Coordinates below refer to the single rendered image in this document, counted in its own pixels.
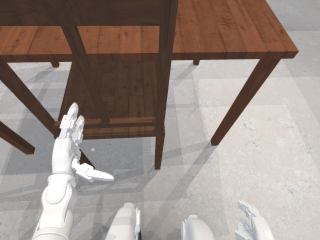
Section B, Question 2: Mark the robot right thigh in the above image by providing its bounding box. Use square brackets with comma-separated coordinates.
[181, 218, 217, 240]

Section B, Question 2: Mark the left robot hand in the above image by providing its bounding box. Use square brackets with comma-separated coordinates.
[51, 102, 115, 183]

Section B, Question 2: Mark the chair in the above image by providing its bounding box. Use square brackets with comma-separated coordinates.
[0, 0, 179, 170]

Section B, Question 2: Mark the robot left forearm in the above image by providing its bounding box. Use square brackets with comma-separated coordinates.
[31, 173, 78, 240]

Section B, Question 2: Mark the robot right shin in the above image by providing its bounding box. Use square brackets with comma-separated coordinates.
[188, 215, 198, 219]

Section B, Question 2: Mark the right robot hand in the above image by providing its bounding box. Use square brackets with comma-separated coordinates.
[235, 200, 275, 240]

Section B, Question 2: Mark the table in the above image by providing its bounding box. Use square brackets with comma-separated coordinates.
[0, 0, 299, 155]

